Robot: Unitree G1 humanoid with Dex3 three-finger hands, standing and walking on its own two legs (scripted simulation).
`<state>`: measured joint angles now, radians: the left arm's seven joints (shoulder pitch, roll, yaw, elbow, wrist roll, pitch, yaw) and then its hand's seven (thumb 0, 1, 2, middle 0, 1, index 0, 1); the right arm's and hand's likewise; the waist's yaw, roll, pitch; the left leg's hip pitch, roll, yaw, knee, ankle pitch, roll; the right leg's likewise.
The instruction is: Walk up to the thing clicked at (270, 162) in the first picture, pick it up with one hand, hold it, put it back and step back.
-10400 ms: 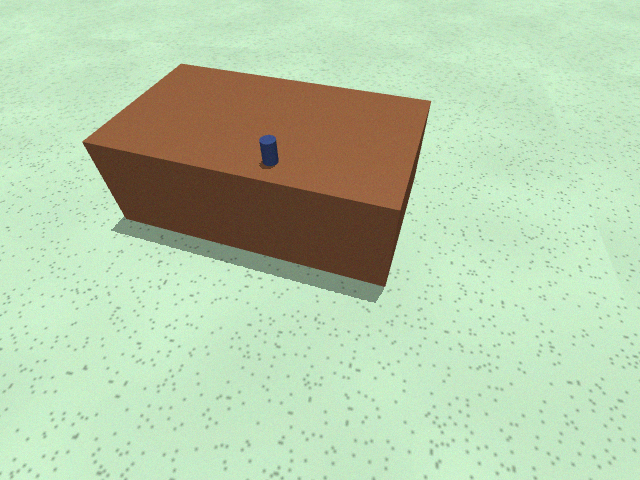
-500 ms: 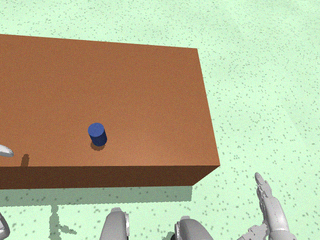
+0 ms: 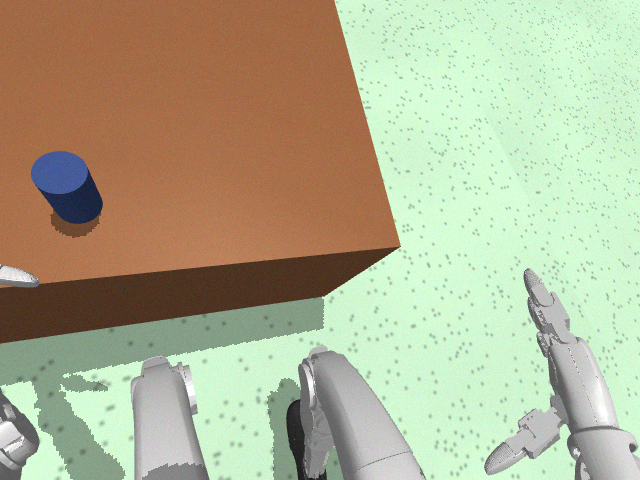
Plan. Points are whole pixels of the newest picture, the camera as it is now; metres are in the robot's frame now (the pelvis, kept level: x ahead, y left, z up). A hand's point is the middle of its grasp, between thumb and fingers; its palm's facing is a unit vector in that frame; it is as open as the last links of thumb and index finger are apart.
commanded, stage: close in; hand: left
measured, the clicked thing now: (70, 189) +0.50 +0.24 -0.11
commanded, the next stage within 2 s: rest palm in 0.52 s
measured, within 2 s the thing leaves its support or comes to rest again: leaves its support in 1.96 s
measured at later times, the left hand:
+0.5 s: hand (62, 212) +0.46 +0.24 -0.09, palm faces +0.23 -0.97 +0.04, open 17.7 cm
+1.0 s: hand (73, 202) +0.47 +0.23 -0.09, palm faces +0.27 -0.96 +0.01, open 16.4 cm
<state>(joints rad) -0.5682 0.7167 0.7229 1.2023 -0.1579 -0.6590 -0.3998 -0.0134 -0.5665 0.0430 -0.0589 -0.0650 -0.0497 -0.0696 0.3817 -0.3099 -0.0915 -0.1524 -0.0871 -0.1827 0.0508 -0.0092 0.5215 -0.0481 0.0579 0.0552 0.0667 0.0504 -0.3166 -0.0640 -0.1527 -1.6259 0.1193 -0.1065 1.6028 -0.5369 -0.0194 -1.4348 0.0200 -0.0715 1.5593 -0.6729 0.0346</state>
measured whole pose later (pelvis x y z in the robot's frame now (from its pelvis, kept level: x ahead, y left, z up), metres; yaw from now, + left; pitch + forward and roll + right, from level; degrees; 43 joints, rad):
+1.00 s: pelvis +0.00 +0.00 -0.03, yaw +0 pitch +32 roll -7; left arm -0.58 0.53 0.56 1.07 -0.02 -0.70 -0.03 -0.01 -0.58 0.04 -0.34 -0.19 -0.35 -0.17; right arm 0.49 -0.32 -0.12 -0.48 -0.08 -0.03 0.13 -0.01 0.50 -0.05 0.06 0.06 0.07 0.05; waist -0.36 -0.05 -0.17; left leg -1.70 0.11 -0.10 1.69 -0.56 -0.02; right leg -1.51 0.02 -0.05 1.67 -0.71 0.04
